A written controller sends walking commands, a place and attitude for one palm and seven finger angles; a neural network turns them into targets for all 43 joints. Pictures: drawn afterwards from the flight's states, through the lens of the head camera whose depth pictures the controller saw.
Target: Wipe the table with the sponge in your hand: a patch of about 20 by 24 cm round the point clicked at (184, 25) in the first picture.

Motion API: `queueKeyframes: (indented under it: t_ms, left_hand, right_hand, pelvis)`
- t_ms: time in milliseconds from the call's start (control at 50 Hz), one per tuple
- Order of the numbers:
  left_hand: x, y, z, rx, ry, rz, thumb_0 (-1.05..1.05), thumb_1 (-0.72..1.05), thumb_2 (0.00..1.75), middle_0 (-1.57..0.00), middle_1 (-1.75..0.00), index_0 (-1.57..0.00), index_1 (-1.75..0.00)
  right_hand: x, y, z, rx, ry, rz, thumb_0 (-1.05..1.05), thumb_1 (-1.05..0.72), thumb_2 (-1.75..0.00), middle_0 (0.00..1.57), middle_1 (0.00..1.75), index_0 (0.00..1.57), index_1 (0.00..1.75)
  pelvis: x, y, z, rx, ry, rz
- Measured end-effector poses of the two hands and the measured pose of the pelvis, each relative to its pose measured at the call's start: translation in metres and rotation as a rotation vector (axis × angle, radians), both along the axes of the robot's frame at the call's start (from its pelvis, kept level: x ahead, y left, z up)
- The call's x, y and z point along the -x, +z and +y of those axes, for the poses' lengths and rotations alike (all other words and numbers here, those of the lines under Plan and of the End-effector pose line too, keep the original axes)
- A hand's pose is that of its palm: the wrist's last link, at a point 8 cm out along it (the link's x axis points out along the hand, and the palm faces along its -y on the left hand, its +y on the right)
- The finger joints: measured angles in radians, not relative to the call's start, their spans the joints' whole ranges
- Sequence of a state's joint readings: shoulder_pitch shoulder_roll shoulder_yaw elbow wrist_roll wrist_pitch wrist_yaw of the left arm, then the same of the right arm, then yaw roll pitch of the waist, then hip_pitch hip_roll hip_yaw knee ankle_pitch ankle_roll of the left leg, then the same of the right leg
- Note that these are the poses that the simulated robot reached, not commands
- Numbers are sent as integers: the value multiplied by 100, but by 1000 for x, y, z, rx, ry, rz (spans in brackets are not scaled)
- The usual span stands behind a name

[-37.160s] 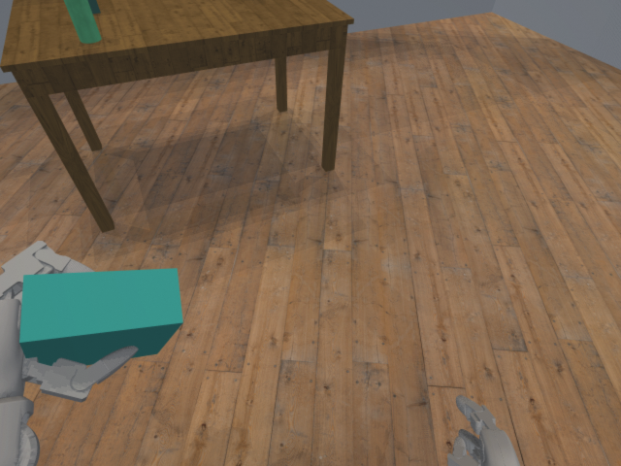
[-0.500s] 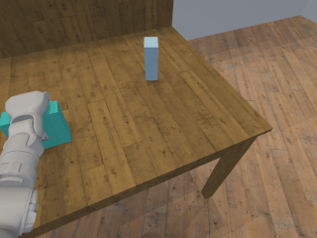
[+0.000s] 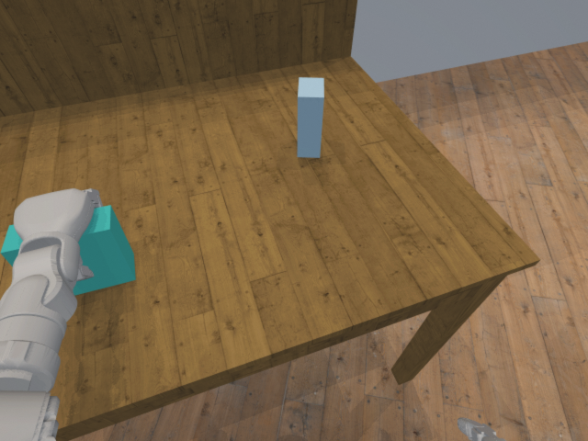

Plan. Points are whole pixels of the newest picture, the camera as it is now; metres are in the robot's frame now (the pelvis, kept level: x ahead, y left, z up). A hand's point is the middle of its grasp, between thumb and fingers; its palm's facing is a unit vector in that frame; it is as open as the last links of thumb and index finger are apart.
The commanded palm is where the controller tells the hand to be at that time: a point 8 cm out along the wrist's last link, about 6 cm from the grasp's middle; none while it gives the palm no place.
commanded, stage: wipe back along the first lane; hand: left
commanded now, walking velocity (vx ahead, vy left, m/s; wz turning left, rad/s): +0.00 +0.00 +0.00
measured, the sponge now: (82, 262) +0.35 +0.36 +0.01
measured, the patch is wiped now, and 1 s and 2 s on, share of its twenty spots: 1.00 1.00 1.00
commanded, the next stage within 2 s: lift the sponge slowly off the table in 1.44 s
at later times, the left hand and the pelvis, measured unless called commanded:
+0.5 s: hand (72, 273) +0.31 +0.33 +0.05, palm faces -0.05 -0.03 -1.00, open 9.8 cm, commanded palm +0.27 +0.32 +0.09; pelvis -0.01 -0.01 +0.00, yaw +0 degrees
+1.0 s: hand (68, 305) +0.26 +0.31 +0.06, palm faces -0.01 -0.05 -1.00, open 9.8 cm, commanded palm +0.22 +0.29 +0.08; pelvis +0.00 -0.01 +0.00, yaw +0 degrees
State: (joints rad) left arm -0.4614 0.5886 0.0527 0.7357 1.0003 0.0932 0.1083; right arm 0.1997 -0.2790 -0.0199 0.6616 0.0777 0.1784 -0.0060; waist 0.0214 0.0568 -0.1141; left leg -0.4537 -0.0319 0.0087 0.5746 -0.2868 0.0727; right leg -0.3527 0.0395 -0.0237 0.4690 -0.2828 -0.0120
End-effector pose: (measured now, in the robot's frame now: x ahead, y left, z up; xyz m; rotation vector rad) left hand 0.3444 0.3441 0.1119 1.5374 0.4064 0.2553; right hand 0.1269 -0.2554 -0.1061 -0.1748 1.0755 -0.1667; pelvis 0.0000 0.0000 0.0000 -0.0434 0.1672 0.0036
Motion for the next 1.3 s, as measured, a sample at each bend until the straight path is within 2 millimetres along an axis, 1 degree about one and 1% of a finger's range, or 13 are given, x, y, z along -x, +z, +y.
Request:
queueKeyframes:
  t_ms: [180,420,720,980,1120,1300]
  left_hand:
    - [25,0,-9,-2,7,-34,0,-49,111,-72,-144,-75,-142]
    - [46,-2,-18,3,11,-39,0,-49,111,-71,-146,-74,-143]
    - [75,-2,-26,7,12,-62,0,-48,111,-71,-146,-73,-143]
    - [100,-2,-35,18,12,-78,0,-48,111,-71,-146,-73,-143]
    - [117,-1,-43,21,9,-96,0,-48,111,-71,-146,-73,-143]
    - [135,-2,-51,30,20,-104,1,-48,111,-71,-146,-73,-143]
  right_hand:
    - [-3,0,0,-10,20,-12,1,-90,-90,20,30,20,30]
    - [-15,6,2,-24,42,-82,1,-90,-90,20,30,20,30]
    - [-28,11,-1,-25,55,-131,1,-90,-90,20,30,20,30]
    - [-52,16,13,-50,88,-196,1,-90,-90,20,30,20,30]
    - [-67,20,21,-70,111,-238,1,-90,-90,20,30,20,30]
    - [-78,27,28,-79,138,-275,1,-90,-90,20,30,20,30]
  pelvis:
    - [3,1,-2,-4,8,-27]
    - [9,1,-8,-9,3,-51]
    - [8,2,-10,-11,-1,-74]
    - [4,3,-9,-15,-4,-95]
    - [2,3,-8,-16,-5,-104]
    - [3,3,-9,-19,-6,-120]
